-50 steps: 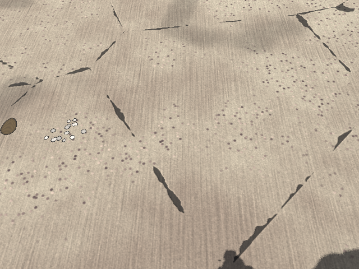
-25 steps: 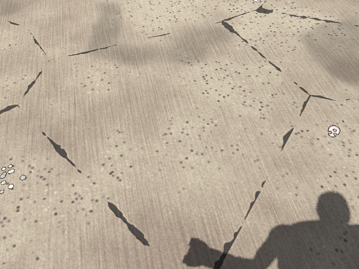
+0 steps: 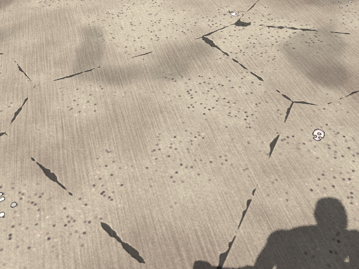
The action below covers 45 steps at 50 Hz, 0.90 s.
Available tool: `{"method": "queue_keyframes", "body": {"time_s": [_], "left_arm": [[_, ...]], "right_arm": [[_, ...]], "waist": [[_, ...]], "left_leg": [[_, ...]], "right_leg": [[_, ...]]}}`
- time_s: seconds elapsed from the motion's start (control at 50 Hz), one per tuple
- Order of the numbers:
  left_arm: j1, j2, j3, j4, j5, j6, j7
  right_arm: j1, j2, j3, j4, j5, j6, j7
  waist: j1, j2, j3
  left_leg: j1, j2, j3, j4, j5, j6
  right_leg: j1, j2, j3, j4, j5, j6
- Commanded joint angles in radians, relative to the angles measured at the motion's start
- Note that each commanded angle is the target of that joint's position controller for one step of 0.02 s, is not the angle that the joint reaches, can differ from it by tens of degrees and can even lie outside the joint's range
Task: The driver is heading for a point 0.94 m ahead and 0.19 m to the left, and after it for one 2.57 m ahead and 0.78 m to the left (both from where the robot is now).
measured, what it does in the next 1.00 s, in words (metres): walks ahead: right foot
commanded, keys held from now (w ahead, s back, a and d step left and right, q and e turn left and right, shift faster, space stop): w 0.64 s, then w+q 0.36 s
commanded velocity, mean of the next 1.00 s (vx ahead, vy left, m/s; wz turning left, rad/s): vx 0.39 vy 0.00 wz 0.10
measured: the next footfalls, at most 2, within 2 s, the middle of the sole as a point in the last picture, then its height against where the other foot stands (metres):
right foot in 0.68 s outside the picture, level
left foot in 1.24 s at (148, 225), level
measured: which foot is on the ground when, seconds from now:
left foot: down 0.00-0.70, up 0.72-1.00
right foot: down 0.00-0.20, up 0.22-0.66, down 0.68-1.00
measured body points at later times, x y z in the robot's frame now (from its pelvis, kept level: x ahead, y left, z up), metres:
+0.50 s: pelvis +0.13 +0.03 +0.01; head +0.15 +0.05 +0.46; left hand +0.32 +0.28 -0.09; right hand +0.08 -0.23 -0.12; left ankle +0.03 +0.12 -0.73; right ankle +0.26 -0.15 -0.68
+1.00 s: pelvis +0.41 -0.03 +0.01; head +0.42 -0.02 +0.46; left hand +0.41 +0.25 -0.12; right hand +0.57 -0.29 -0.10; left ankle +0.52 +0.16 -0.66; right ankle +0.38 -0.12 -0.73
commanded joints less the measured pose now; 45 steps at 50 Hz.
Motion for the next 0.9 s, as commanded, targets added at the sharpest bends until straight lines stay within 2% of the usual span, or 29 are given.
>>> {"method": "queue_keyframes", "body": {"time_s": [0.02, 0.06, 0.1, 0.14, 0.18, 0.2, 0.22, 0.24, 0.26, 0.28, 0.3, 0.32, 0.36, 0.42, 0.48, 0.54, 0.6, 0.64, 0.66, 0.68, 0.7, 0.72, 0.74, 0.76, 0.78, 0.8, 0.82, 0.84, 0.9], "left_arm": [[0.022, 0.139, 0.032, -0.028, -0.007, -0.018, 0.008], [0.072, 0.194, 0.045, -0.021, -0.015, -0.018, 0.011], [0.082, 0.211, 0.049, -0.013, -0.023, -0.035, 0.015], [0.047, 0.188, 0.043, -0.017, -0.032, -0.05, 0.014], [-0.034, 0.17, 0.038, -0.033, -0.044, -0.049, 0.007], [-0.049, 0.139, 0.03, -0.039, -0.036, -0.053, 0.006], [-0.065, 0.07, 0.011, -0.061, -0.027, -0.061, 0.005], [-0.081, 0.09, 0.019, -0.11, -0.042, -0.079, 0.012], [-0.063, 0.148, 0.035, -0.099, -0.057, -0.092, 0.011], [-0.043, 0.15, 0.037, -0.081, -0.061, -0.103, 0.001], [-0.032, 0.137, 0.037, -0.064, -0.053, -0.11, -0.005], [-0.049, 0.134, 0.04, -0.062, -0.043, -0.114, -0.009], [-0.067, 0.114, 0.039, -0.059, -0.032, -0.112, -0.024], [-0.136, 0.077, 0.028, -0.083, -0.026, -0.106, -0.034], [-0.238, 0.054, 0.012, -0.117, -0.031, -0.11, -0.044], [-0.312, 0.065, 0.008, -0.142, -0.039, -0.114, -0.058], [-0.342, 0.092, 0.011, -0.163, -0.041, -0.122, -0.072], [-0.28, 0.131, 0.026, -0.151, -0.037, -0.125, -0.073], [-0.18, 0.162, 0.043, -0.126, -0.034, -0.124, -0.066], [0.002, 0.203, 0.067, -0.075, -0.036, -0.121, -0.053], [0.199, 0.279, 0.085, -0.037, -0.021, -0.115, -0.036], [0.218, 0.303, 0.082, -0.018, -0.012, -0.115, -0.048], [0.179, 0.198, 0.057, -0.024, -0.018, -0.117, -0.046], [0.097, 0.166, 0.045, -0.025, -0.023, -0.121, -0.042], [0.028, 0.148, 0.04, -0.026, -0.02, -0.126, -0.042], [-0.014, 0.12, 0.035, -0.022, -0.011, -0.134, -0.045], [-0.038, 0.105, 0.033, -0.014, 0.002, -0.142, -0.046], [-0.051, 0.093, 0.033, -0.005, 0.002, -0.148, -0.048], [-0.049, 0.116, 0.041, 0.027, 0.0, -0.162, -0.043]], "right_arm": [[-0.006, -0.098, -0.027, -0.032, 0.008, -0.004, -0.011], [-0.037, -0.098, -0.032, -0.046, 0.024, -0.014, -0.012], [-0.062, -0.097, -0.036, -0.068, 0.042, -0.042, -0.003], [-0.028, -0.095, -0.038, -0.06, 0.051, -0.069, 0.013], [0.101, -0.092, -0.046, 0.006, 0.045, -0.086, 0.026], [0.183, -0.112, -0.057, 0.046, 0.034, -0.085, 0.028], [0.285, -0.179, -0.073, 0.064, 0.027, -0.088, 0.023], [0.349, -0.279, -0.092, 0.068, 0.02, -0.095, 0.037], [0.28, -0.213, -0.068, 0.048, 0.013, -0.103, 0.036], [0.223, -0.167, -0.054, 0.028, 0.017, -0.106, 0.03], [0.193, -0.164, -0.051, 0.015, 0.017, -0.106, 0.028], [0.179, -0.157, -0.046, 0.013, 0.019, -0.103, 0.028], [0.212, -0.119, -0.031, 0.023, 0.014, -0.095, 0.027], [0.256, -0.136, -0.029, 0.04, 0.018, -0.083, 0.015], [0.272, -0.163, -0.031, 0.046, 0.017, -0.074, 0.002], [0.306, -0.171, -0.033, 0.063, 0.025, -0.07, 0.0], [0.306, -0.178, -0.039, 0.074, 0.034, -0.063, -0.002], [0.286, -0.2, -0.048, 0.07, 0.032, -0.056, -0.003], [0.278, -0.206, -0.05, 0.068, 0.031, -0.05, -0.004], [0.265, -0.194, -0.044, 0.059, 0.025, -0.043, -0.005], [0.274, -0.147, -0.025, 0.028, 0.001, -0.044, -0.006], [0.425, -0.003, 0.01, 0.031, 0.024, -0.062, 0.002], [0.321, -0.142, -0.024, 0.032, 0.057, -0.078, 0.004], [0.215, -0.186, -0.042, -0.008, 0.077, -0.084, 0.003], [0.177, -0.169, -0.041, -0.014, 0.069, -0.085, -0.005], [0.171, -0.152, -0.046, -0.01, 0.052, -0.078, -0.009], [0.205, -0.128, -0.047, -0.001, 0.051, -0.064, -0.007], [0.223, -0.105, -0.047, 0.005, 0.053, -0.05, -0.006], [0.175, -0.089, -0.049, -0.025, 0.048, -0.021, -0.01]], "waist": [[0.014, -0.105, -0.013], [0.048, -0.186, 0.061], [0.052, -0.227, 0.137], [0.023, -0.223, 0.131], [-0.054, -0.17, 0.076], [-0.08, -0.117, 0.037], [-0.103, 0.085, -0.006], [-0.113, 0.309, -0.011], [-0.073, 0.196, 0.035], [-0.046, 0.133, 0.078], [-0.033, 0.095, 0.073], [-0.029, 0.074, 0.081], [-0.035, 0.088, 0.05], [-0.048, 0.068, 0.044], [-0.071, 0.071, 0.068], [-0.084, 0.075, 0.105], [-0.058, 0.078, 0.114], [-0.004, 0.1, 0.05], [0.055, 0.109, -0.023], [0.145, 0.101, -0.134], [0.199, -0.03, -0.302], [0.102, -0.305, -0.464], [0.144, -0.194, -0.343], [0.123, -0.155, -0.175], [0.085, -0.078, -0.1], [0.052, -0.068, -0.06], [0.018, -0.099, -0.057], [0.003, -0.104, -0.049], [-0.01, -0.082, 0.011]], "left_leg": [[0.012, -0.031, 0.048, 0.009, -0.089, 0.014], [-0.133, -0.064, 0.101, 0.152, -0.218, 0.021], [-0.21, -0.017, 0.057, 0.258, -0.209, 0.058], [-0.203, 0.015, 0.039, 0.203, -0.239, 0.101], [0.091, -0.022, 0.083, -0.016, -0.054, 0.115], [0.215, -0.017, 0.049, -0.04, -0.003, 0.104], [0.336, 0.152, -0.224, -0.181, -0.147, 0.157], [0.395, 0.353, -0.652, -0.348, -0.293, 0.301], [0.357, 0.389, -0.693, -0.363, -0.355, 0.332], [0.337, 0.349, -0.583, -0.356, -0.349, 0.3], [0.33, 0.306, -0.486, -0.363, -0.296, 0.262], [0.328, 0.281, -0.409, -0.37, -0.185, 0.237], [0.316, 0.218, -0.264, -0.379, 0.032, 0.205], [0.308, 0.189, -0.15, -0.385, 0.245, 0.212], [0.237, 0.171, -0.082, -0.407, 0.259, 0.205], [0.217, 0.198, -0.066, -0.42, 0.246, 0.213], [0.298, 0.242, -0.06, -0.378, 0.342, 0.2], [0.346, 0.25, -0.042, -0.275, 0.626, 0.178], [0.332, 0.232, -0.03, -0.147, 0.813, 0.164], [0.237, 0.186, -0.008, 0.056, 0.841, 0.135], [-0.015, 0.117, 0.013, 0.386, 0.475, 0.106], [-0.336, -0.061, -0.045, 0.701, -0.311, 0.062], [-0.427, -0.016, -0.138, 0.798, -0.305, 0.073], [-0.474, 0.029, -0.105, 0.794, -0.205, 0.083], [-0.431, 0.077, -0.085, 0.756, -0.114, 0.08], [-0.386, 0.106, -0.085, 0.713, -0.057, 0.076], [-0.318, 0.132, -0.095, 0.692, -0.019, 0.073], [-0.294, 0.14, -0.091, 0.678, -0.009, 0.07], [-0.357, 0.151, -0.094, 0.628, 0.052, 0.053]], "right_leg": [[-0.072, -0.062, 0.084, -0.157, -0.143, -0.065], [-0.086, -0.165, 0.254, -0.273, -0.474, -0.148], [-0.116, -0.275, 0.419, -0.348, -0.518, -0.224], [-0.082, -0.281, 0.393, -0.329, -0.403, -0.221], [-0.185, -0.188, 0.245, -0.256, -0.267, -0.162], [-0.235, -0.132, 0.166, -0.144, -0.173, -0.13], [-0.354, -0.023, 0.02, 0.148, -0.104, -0.061], [-0.536, 0.06, -0.025, 0.404, -0.238, -0.028], [-0.613, -0.002, 0.048, 0.56, -0.251, -0.041], [-0.646, -0.048, 0.056, 0.603, -0.147, -0.061], [-0.648, -0.077, 0.034, 0.597, -0.056, -0.074], [-0.654, -0.102, 0.024, 0.562, 0.015, -0.076], [-0.593, -0.113, -0.013, 0.495, 0.114, -0.064], [-0.581, -0.098, -0.06, 0.351, 0.2, -0.022], [-0.499, -0.073, -0.087, 0.158, 0.321, 0.0], [-0.442, -0.053, -0.097, 0.063, 0.378, -0.007], [-0.433, -0.048, -0.082, 0.005, 0.336, -0.049], [-0.317, -0.012, -0.104, -0.008, 0.278, -0.085], [-0.162, 0.019, -0.123, -0.014, 0.263, -0.11], [0.092, 0.014, -0.113, -0.014, 0.276, -0.141], [0.436, -0.206, 0.134, 0.026, 0.229, -0.2], [0.679, -0.429, 0.624, -0.137, -0.079, -0.336], [0.558, -0.395, 0.636, -0.239, -0.2, -0.281], [0.4, -0.367, 0.467, -0.266, -0.152, -0.235], [0.252, -0.334, 0.347, -0.295, -0.013, -0.216], [0.148, -0.296, 0.246, -0.324, 0.085, -0.203], [0.081, -0.267, 0.167, -0.352, 0.133, -0.191], [0.044, -0.252, 0.118, -0.379, 0.158, -0.193], [-0.016, -0.25, -0.001, -0.427, 0.24, -0.204]]}}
